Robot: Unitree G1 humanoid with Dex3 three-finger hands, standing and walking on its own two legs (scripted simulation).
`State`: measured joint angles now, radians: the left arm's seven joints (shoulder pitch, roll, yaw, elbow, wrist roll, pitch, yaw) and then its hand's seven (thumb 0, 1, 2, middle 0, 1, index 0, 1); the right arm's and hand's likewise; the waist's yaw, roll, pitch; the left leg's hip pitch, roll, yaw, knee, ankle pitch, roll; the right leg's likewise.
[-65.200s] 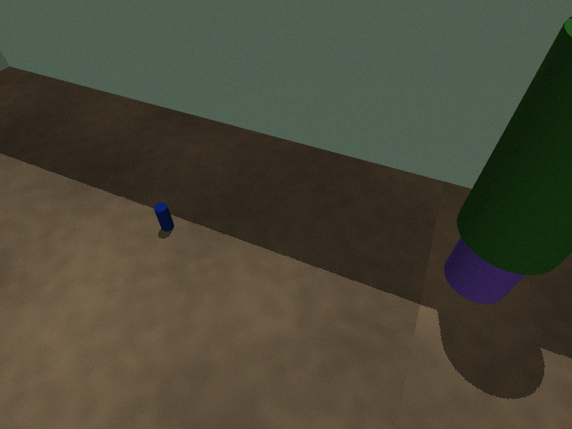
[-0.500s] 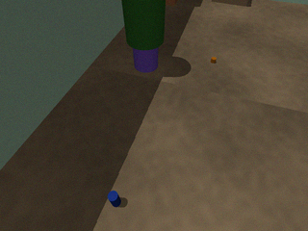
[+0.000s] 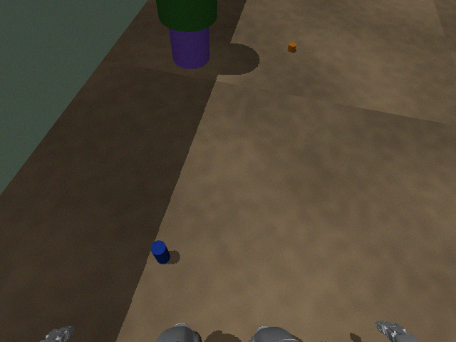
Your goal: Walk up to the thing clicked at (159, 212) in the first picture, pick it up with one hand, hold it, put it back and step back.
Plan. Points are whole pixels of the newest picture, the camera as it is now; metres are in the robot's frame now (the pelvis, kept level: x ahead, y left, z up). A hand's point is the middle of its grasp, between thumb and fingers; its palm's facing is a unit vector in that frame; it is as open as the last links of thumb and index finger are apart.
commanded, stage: step back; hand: left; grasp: from above
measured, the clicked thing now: (160, 252) +0.48 +0.24 -0.69
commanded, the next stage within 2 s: none
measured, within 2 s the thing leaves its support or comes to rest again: neither
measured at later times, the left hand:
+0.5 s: hand out of the picture -0.02 +0.27 -0.14, palm faces +0.05 -0.93 -0.36, open 7.4 cm
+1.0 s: hand out of the picture -0.20 +0.23 -0.13, palm faces +0.03 -0.91 -0.42, open 7.4 cm
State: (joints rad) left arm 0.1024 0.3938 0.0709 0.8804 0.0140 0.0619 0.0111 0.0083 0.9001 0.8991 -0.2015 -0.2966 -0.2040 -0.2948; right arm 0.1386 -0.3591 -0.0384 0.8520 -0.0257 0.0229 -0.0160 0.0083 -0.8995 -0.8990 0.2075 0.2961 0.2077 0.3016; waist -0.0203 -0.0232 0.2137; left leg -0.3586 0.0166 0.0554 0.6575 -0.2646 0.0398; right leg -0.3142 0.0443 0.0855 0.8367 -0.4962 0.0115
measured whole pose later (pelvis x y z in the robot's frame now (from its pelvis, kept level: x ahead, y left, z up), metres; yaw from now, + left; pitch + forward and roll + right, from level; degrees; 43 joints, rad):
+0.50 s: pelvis -0.13 +0.00 +0.01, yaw +3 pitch -2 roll -1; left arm 0.12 0.40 0.08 0.81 0.01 0.08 0.02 0.01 0.90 0.90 -0.20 -0.30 -0.20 -0.29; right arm 0.17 -0.36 -0.03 0.88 -0.03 0.02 -0.01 0.01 -0.90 -0.90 0.21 0.30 0.21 0.30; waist 0.00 -0.05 0.18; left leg -0.27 -0.02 -0.03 0.61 -0.29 0.03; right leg -0.48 0.11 0.14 1.09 -0.52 -0.01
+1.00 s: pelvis -0.30 -0.04 +0.00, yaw +2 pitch -2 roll +1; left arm 0.18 0.36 0.08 0.81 0.04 0.05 0.01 0.01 0.90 0.90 -0.21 -0.30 -0.21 -0.30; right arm 0.22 -0.41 -0.05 0.87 -0.01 0.05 -0.02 0.01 -0.90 -0.90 0.20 0.30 0.20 0.30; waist 0.01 0.01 0.14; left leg -0.40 -0.09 -0.09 1.01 -0.51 -0.02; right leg -0.33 -0.03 0.01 0.63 -0.27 0.00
